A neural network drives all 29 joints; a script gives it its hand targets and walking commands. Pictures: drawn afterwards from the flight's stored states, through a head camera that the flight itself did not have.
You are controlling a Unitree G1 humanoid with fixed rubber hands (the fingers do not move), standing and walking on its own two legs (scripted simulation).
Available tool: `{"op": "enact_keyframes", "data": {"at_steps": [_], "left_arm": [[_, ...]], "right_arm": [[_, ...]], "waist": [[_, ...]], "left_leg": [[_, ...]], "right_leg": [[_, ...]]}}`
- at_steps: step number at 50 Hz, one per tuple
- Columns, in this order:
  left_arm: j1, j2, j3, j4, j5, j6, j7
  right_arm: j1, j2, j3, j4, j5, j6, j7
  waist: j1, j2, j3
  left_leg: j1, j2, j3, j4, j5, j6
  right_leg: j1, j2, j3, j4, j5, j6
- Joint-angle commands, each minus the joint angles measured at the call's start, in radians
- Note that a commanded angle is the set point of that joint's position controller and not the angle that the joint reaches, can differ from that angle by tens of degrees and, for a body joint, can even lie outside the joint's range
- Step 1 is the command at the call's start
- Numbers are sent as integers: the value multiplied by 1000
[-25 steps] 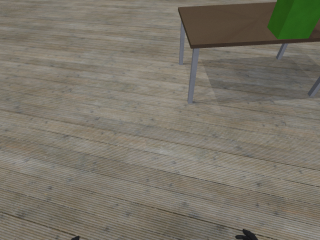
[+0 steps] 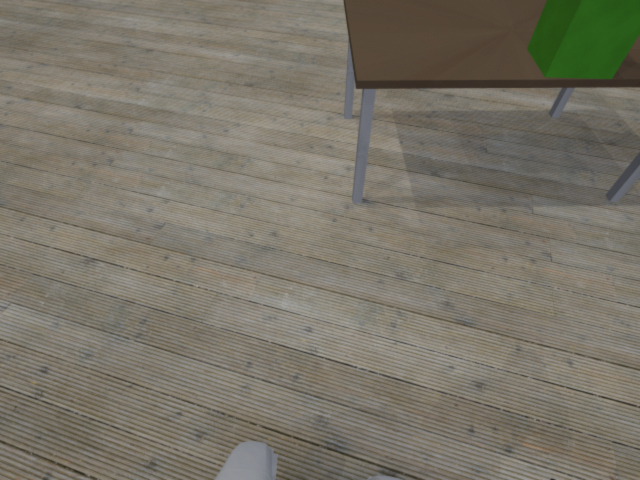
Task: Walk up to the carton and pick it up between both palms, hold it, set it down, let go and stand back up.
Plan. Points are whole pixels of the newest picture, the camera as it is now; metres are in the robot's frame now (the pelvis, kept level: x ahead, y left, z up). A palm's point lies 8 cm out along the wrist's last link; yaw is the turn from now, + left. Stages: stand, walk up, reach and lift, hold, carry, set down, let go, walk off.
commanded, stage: walk up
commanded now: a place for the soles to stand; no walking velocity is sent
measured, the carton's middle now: (587, 23) +1.37 -0.79 -0.03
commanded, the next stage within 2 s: none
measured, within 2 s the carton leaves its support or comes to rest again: neither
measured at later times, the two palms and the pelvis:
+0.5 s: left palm (217, 404) +0.23 +0.17 -0.12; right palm out of the picture +0.21 -0.47 -0.14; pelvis +0.14 -0.15 -0.04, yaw +0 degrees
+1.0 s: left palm (319, 302) +0.41 +0.02 -0.11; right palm out of the picture +0.34 -0.61 -0.12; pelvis +0.29 -0.29 -0.03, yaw -2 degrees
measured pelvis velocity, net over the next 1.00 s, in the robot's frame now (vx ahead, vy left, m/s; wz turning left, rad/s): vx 0.29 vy -0.29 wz -0.04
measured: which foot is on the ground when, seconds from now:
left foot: up 0.00-0.14, down 0.16-0.44, up 0.46-0.72, down 0.74-1.00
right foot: down 0.00-0.22, up 0.24-0.44, down 0.46-0.76, up 0.78-1.00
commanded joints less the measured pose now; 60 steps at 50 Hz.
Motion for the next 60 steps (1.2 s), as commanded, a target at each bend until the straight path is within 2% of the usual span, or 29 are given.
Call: {"op": "enact_keyframes", "data": {"at_steps": [1, 6, 9, 10, 11, 12, 16, 19, 21, 22, 23, 24, 25, 26, 30, 34, 35, 37, 38, 39, 40, 43, 48, 50, 51, 52, 54, 57, 60], "left_arm": [[94, 294, 43, -124, -13, -49, 48], [89, 304, 24, -133, -21, -40, 57], [-114, 243, -12, -202, -32, -41, 46], [-120, 193, -20, -219, -32, -46, 42], [-107, 182, -28, -240, -37, -47, 37], [-91, 316, 3, -205, -34, -37, 39], [-94, 305, 11, -142, -27, -25, 19], [-12, 283, 29, -140, -42, -9, -10], [248, 285, 56, -35, -46, -15, -6], [416, 295, 72, 48, -47, -23, 10], [468, 355, 82, 63, -29, -27, 27], [260, 417, 69, -35, -24, -33, 39], [102, 427, 62, -94, -32, -26, 35], [-41, 475, 63, -146, -32, -29, 42], [2, 357, 30, -131, -30, -47, 56], [110, 319, 4, -114, -26, -39, 66], [87, 312, 2, -116, -28, -38, 68], [-93, 281, -20, -194, -48, -33, 73], [-90, 214, -49, -233, -49, -45, 64], [-88, 204, -55, -234, -48, -56, 58], [-119, 324, -31, -204, -33, -46, 59], [-168, 317, -19, -187, -5, -30, 49], [20, 295, 27, -125, -43, -12, -5], [292, 300, 70, -5, -40, -21, 12], [419, 348, 83, 42, -27, -27, 28], [347, 412, 73, -1, -30, -35, 43], [36, 454, 61, -123, -30, -29, 49], [8, 369, 32, -127, -29, -45, 63], [84, 303, 16, -128, -33, -51, 77]], "right_arm": [[-83, -257, -42, -69, 3, -49, -16], [-115, -260, -42, -77, 8, -46, -23], [231, -279, -79, 12, -4, -59, -41], [399, -368, -112, 31, -11, -60, -52], [400, -464, -136, -1, -17, -52, -60], [324, -449, -134, -13, 23, -47, -69], [-40, -389, -89, -34, -3, -57, -68], [-171, -440, -92, -51, -41, -73, -45], [-294, -418, -90, -77, -51, -55, -33], [-311, -296, -58, -101, -58, -43, -36], [-287, -153, -12, -111, -58, -30, -41], [-209, -161, -20, -137, -38, -29, -53], [-141, -274, -46, -123, -19, -29, -44], [-150, -333, -70, -120, -15, -36, -32], [-62, -309, -48, -48, 14, -56, -23], [-137, -251, -25, -98, 23, -80, -38], [-90, -250, -26, -81, 27, -82, -39], [198, -271, -53, 5, 7, -88, -49], [362, -388, -104, 18, -9, -89, -63], [403, -465, -129, 10, 5, -75, -78], [369, -469, -131, 12, 36, -65, -81], [167, -400, -93, -9, 2, -60, -85], [-144, -466, -97, -54, -37, -67, -49], [-248, -368, -67, -72, -47, -49, -46], [-242, -225, -29, -96, -45, -38, -49], [-221, -149, -2, -128, -31, -37, -63], [-160, -307, -47, -125, -10, -37, -58], [-92, -321, -40, -62, 27, -43, -34], [-49, -275, -28, -78, 19, -44, -43]], "waist": [[67, -100, -61], [52, -102, 22], [-171, 77, -84], [-246, 200, -209], [-231, 347, -269], [-203, 198, -295], [-38, 27, 99], [26, 205, 129], [166, 139, -6], [244, -182, -39], [277, -482, 73], [170, -531, 102], [84, -312, 115], [53, -282, 142], [30, -77, 50], [89, -103, -1], [65, -112, -11], [-128, 28, -177], [-216, 199, -313], [-231, 324, -392], [-231, 197, -346], [-124, 41, -6], [47, 234, 67], [189, -42, 0], [261, -348, -8], [217, -507, 62], [81, -277, 81], [43, -115, 66], [41, -29, -64]], "left_leg": [[-284, 32, 47, -180, -10, 15], [-138, 0, 151, -338, 76, 42], [580, -48, 155, -572, 308, 115], [835, 137, -153, -661, 178, 194], [948, 366, -755, -783, -62, 345], [923, 451, -881, -819, -242, 401], [274, 417, -547, -852, -185, 324], [-52, 312, -323, -833, -229, 243], [-200, 183, -72, -518, -208, 156], [-318, 47, 91, -111, -157, 88], [-479, -125, 76, 250, -246, 61], [-531, -141, -2, 329, -232, 29], [-447, -44, 2, 303, -103, 27], [-432, -16, -14, 300, -82, 35], [-277, 52, 50, 99, 23, 46], [-245, 25, 89, -268, -113, 38], [-183, 8, 113, -369, -29, 40], [439, -34, 107, -580, 302, 106], [765, 185, -253, -574, 275, 195], [953, 370, -740, -711, 152, 306], [1000, 445, -866, -707, 95, 393], [510, 424, -638, -707, 158, 361], [-64, 274, -250, -725, -203, 239], [-284, 126, 3, -298, -99, 133], [-386, -16, 137, 163, -66, 75], [-555, -143, 43, 333, -232, 25], [-443, -38, 14, 333, -147, 30], [-331, 62, 54, 195, 48, 31], [-319, 40, 42, 75, -20, 31]], "right_leg": [[465, -292, 448, -386, 549, -115], [289, -297, 393, -369, 793, -69], [-205, -131, 154, 44, 784, 57], [-403, -47, 58, 348, 558, 126], [-601, 56, 146, 528, -81, 154], [-571, -52, 300, 593, -113, 154], [-454, -164, 298, 487, -64, 124], [-137, -164, 227, 248, -74, 88], [241, -100, 92, -25, 57, 85], [415, -39, 108, -223, 20, 90], [291, -98, 363, -370, -182, 102], [166, -230, 736, -595, -413, 24], [88, -284, 850, -728, -611, -34], [10, -365, 1063, -825, -697, -78], [156, -282, 633, -389, 193, -92], [261, -312, 541, -243, 792, -181], [254, -279, 488, -210, 838, -154], [-109, -125, 249, 175, 918, 9], [-390, -82, 180, 466, 655, 85], [-583, 27, 170, 504, -2, 106], [-667, -10, 264, 584, -98, 119], [-615, -102, 244, 538, -136, 95], [-75, -118, 140, 193, -61, 99], [332, -32, 41, -114, 29, 100], [378, -57, 159, -287, -82, 112], [271, -222, 629, -473, -106, 65], [89, -357, 987, -743, -370, -47], [150, -285, 670, -485, 165, -21], [352, -302, 576, -322, 725, -27]]}}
